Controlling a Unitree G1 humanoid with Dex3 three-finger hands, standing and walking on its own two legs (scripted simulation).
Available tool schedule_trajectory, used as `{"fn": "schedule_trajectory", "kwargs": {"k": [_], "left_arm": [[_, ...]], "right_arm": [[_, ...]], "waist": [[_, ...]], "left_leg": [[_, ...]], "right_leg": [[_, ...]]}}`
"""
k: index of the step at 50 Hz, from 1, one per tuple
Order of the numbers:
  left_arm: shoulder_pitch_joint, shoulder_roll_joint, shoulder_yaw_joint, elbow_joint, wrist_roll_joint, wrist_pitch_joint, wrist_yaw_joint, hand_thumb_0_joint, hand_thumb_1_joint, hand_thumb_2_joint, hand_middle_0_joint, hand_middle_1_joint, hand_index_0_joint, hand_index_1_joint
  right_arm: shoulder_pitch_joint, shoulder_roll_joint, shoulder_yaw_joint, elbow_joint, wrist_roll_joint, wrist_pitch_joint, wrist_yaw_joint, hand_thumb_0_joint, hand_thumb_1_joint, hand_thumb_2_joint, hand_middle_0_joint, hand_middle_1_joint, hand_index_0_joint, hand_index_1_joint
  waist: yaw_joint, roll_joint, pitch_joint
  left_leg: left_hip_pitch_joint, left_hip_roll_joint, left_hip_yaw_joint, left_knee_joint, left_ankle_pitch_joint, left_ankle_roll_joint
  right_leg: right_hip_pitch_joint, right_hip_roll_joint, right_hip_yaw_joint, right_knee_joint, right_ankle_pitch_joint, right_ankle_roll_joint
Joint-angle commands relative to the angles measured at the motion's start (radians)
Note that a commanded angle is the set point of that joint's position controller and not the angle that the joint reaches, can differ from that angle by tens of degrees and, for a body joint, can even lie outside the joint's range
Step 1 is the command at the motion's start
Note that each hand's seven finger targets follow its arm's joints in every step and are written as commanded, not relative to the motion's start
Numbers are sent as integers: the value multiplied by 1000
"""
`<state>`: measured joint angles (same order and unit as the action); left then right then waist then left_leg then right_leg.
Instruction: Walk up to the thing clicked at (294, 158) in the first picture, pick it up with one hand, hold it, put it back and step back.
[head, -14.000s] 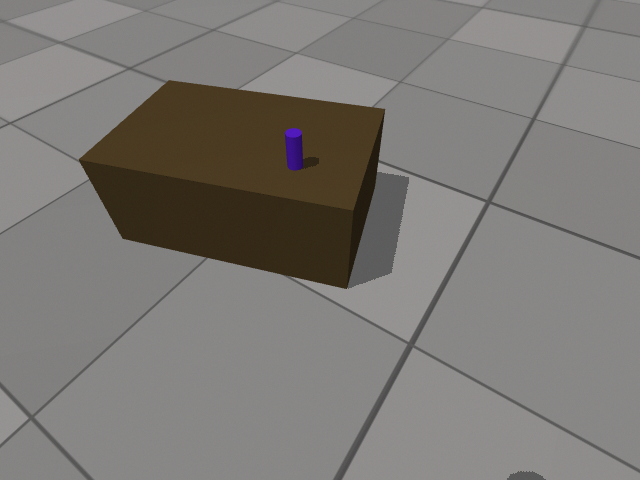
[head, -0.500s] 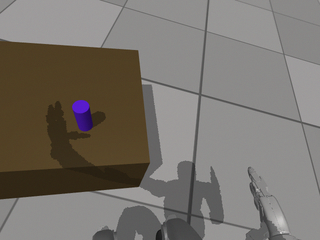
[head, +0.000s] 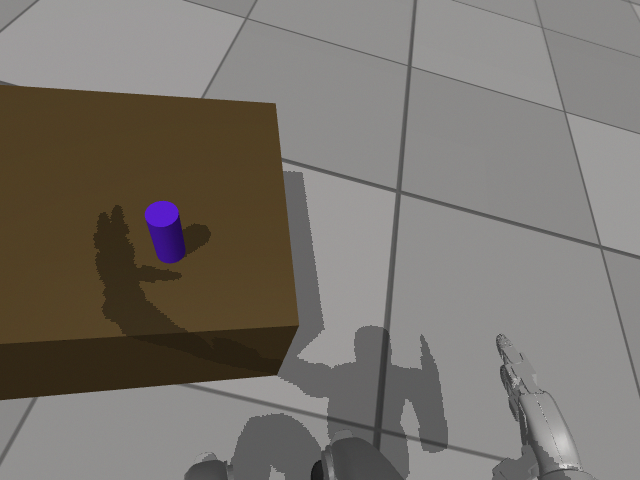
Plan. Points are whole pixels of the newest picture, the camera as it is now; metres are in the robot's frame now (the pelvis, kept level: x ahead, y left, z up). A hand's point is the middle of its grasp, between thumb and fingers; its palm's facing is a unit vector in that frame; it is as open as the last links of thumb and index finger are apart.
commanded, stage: go down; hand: left
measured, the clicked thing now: (166, 233) +0.57 +0.17 -0.21
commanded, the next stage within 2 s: approach in 0.98 s
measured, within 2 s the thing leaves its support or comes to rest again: neither
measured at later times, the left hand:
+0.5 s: hand out of the picture +0.47 +0.36 +0.11, palm faces +0.20 -0.98 -0.04, open 17.1 cm
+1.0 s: hand out of the picture +0.47 +0.36 +0.11, palm faces +0.20 -0.98 -0.05, open 17.1 cm
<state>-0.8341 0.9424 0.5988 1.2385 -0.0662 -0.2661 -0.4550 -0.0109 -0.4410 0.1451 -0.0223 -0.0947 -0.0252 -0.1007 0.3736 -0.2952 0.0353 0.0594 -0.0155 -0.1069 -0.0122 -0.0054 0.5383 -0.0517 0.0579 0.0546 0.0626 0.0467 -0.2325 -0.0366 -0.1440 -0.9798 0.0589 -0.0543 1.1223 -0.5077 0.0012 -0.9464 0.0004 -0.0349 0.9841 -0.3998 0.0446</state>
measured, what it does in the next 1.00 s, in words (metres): stands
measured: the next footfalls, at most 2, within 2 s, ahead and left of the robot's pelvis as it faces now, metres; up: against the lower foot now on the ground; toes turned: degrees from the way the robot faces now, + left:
none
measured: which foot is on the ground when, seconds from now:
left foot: down 0.00-1.00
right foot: down 0.00-1.00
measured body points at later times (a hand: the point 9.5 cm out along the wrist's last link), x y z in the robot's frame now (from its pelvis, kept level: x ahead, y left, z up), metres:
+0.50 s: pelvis +0.00 +0.00 +0.00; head +0.11 +0.07 +0.43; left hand +0.46 +0.42 +0.11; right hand +0.17 -0.25 +0.02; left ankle +0.01 +0.11 -0.66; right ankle +0.04 -0.16 -0.66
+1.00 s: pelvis +0.01 +0.00 +0.00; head +0.12 +0.07 +0.44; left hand +0.45 +0.42 +0.12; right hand +0.17 -0.26 +0.02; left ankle +0.01 +0.11 -0.66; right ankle +0.04 -0.16 -0.66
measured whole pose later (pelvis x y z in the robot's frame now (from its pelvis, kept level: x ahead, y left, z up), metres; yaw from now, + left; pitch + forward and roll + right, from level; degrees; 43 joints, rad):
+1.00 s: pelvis +0.01 +0.00 +0.00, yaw +0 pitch +21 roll -5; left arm -0.81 0.92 0.61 1.18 -0.06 -0.25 -0.46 -0.01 -0.47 0.15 -0.02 -0.11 -0.03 -0.11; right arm 0.37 -0.29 0.03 0.09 -0.02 -0.11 -0.01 -0.01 0.54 -0.05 0.06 0.05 0.06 0.05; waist -0.22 -0.04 -0.16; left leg -0.96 0.06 -0.05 1.10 -0.51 0.00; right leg -0.92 0.00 -0.03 0.97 -0.41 0.04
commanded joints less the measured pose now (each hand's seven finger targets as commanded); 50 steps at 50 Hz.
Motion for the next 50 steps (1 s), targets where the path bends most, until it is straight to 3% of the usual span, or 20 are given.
{"fn": "schedule_trajectory", "kwargs": {"k": [1,4,7,10,12,15,19,22,24,26,30,31,34,38,40,42,43,48,49,50], "left_arm": [[-276,281,1,-89,-52,-50,-24,0,-504,117,-25,-103,-37,-95],[-281,337,38,-100,-60,-70,-30,0,-543,121,-18,-107,-34,-97],[-296,381,87,-163,-76,-88,-39,0,-511,124,-17,-102,-33,-92],[-334,380,95,-261,-82,-96,-46,0,-461,149,-12,-103,-24,-97],[-367,376,84,-315,-73,-95,-40,0,-474,152,-19,-104,-27,-101],[-377,379,62,-315,-44,-77,-14,0,-440,174,-16,-108,-18,-109],[-413,405,58,-354,-15,-68,12,0,-457,156,-25,-111,-28,-110],[-295,294,4,-145,-14,-37,3,0,-473,140,-26,-105,-32,-102],[-299,327,17,-149,-22,-39,-4,0,-494,123,-26,-104,-37,-96],[-279,287,4,-89,-46,-39,-26,0,-504,103,-28,-100,-44,-88],[-239,314,33,-54,-66,-51,-47,0,-539,115,-23,-106,-39,-96],[-272,363,69,-141,-73,-66,-49,0,-545,119,-21,-107,-36,-98],[-310,402,110,-239,-82,-87,-55,0,-542,125,-25,-107,-38,-101],[-368,411,109,-377,-72,-92,-39,0,-462,165,-13,-113,-21,-110],[-357,367,70,-344,-56,-78,-23,0,-432,175,-12,-111,-16,-110],[-377,411,78,-382,-33,-73,-2,0,-441,166,-18,-110,-22,-109],[-364,383,60,-339,-30,-67,0,0,-432,175,-16,-112,-18,-113],[-315,346,43,-274,-19,-45,5,0,-465,135,-24,-105,-32,-100],[-263,280,9,-161,-26,-32,-7,0,-499,121,-28,-106,-39,-98],[-275,276,8,-172,-39,-33,-16,0,-513,115,-28,-110,-41,-100]], "right_arm": [[-4,-146,-62,-191,18,-58,-16,0,554,-46,50,50,50,50],[25,-194,-117,-233,19,-70,-23,0,562,-45,50,50,50,50],[86,-190,-117,-228,19,-76,-22,0,567,-43,50,50,50,50],[86,-178,-90,-237,12,-78,-18,0,565,-46,50,50,50,50],[72,-186,-102,-240,7,-75,-22,0,563,-47,50,50,50,51],[61,-181,-100,-191,2,-63,-23,0,558,-49,50,51,50,51],[43,-167,-101,-125,1,-51,-23,0,545,-52,50,50,50,50],[-9,-155,-86,-165,8,-52,-17,0,545,-51,50,50,50,50],[13,-141,-72,-136,13,-49,-15,0,552,-47,50,50,50,50],[3,-148,-75,-185,19,-57,-13,0,558,-44,50,50,50,50],[46,-169,-83,-220,20,-67,-11,0,562,-44,50,50,50,50],[65,-175,-100,-220,21,-72,-13,0,565,-44,50,50,50,50],[86,-184,-101,-237,15,-76,-11,0,561,-46,50,50,50,50],[84,-192,-110,-219,8,-69,-20,0,559,-48,50,51,50,51],[63,-181,-105,-194,6,-61,-22,0,558,-49,50,51,50,51],[70,-182,-111,-137,1,-52,-23,0,550,-51,50,50,50,50],[54,-172,-95,-136,2,-49,-21,0,549,-52,50,51,50,51],[14,-142,-85,-103,10,-46,-14,0,545,-50,50,50,50,50],[1,-140,-79,-123,12,-48,-13,0,545,-49,50,50,50,50],[-7,-143,-74,-136,13,-51,-12,0,544,-49,50,50,50,50]], "waist": [[29,228,-298],[14,203,-358],[29,239,-440],[41,308,-562],[47,377,-582],[53,435,-549],[64,465,-446],[41,329,-324],[44,295,-300],[23,221,-297],[19,187,-369],[30,214,-402],[43,276,-540],[68,402,-623],[67,404,-558],[77,454,-535],[72,452,-505],[63,354,-352],[46,305,-312],[45,284,-312]], "left_leg": [[279,-24,7,-163,304,-4],[281,-25,6,-158,297,-3],[330,-29,5,-137,368,-10],[442,-27,0,-117,500,-20],[492,-27,2,-115,552,-31],[535,-21,-5,-129,591,-42],[502,-22,0,-149,526,-41],[386,-20,-2,-165,416,-27],[321,-27,7,-168,344,-13],[287,-27,8,-168,297,-3],[289,-25,8,-144,367,-1],[300,-30,12,-137,374,-1],[390,-31,8,-115,475,-11],[519,-32,6,-116,588,-33],[526,-30,3,-128,601,-38],[553,-25,1,-135,621,-42],[545,-23,-2,-139,621,-44],[409,-24,5,-166,450,-23],[375,-21,0,-173,420,-21],[358,-19,1,-172,411,-14]], "right_leg": [[132,34,-15,-90,158,-68],[151,34,-14,-73,166,-68],[159,34,-14,-54,216,-67],[164,29,-11,-39,284,-70],[146,23,-7,-43,301,-73],[106,25,-9,-55,280,-77],[86,25,-8,-66,227,-82],[98,31,-18,-91,189,-79],[124,30,-13,-95,170,-75],[131,33,-15,-98,153,-69],[158,34,-15,-74,216,-64],[169,32,-11,-65,228,-63],[189,27,-6,-45,288,-66],[167,21,-1,-46,326,-74],[146,22,-2,-58,315,-75],[122,23,-2,-63,296,-76],[108,24,-6,-67,282,-77],[131,29,-11,-90,214,-78],[123,32,-17,-93,199,-77],[134,33,-19,-94,201,-75]]}}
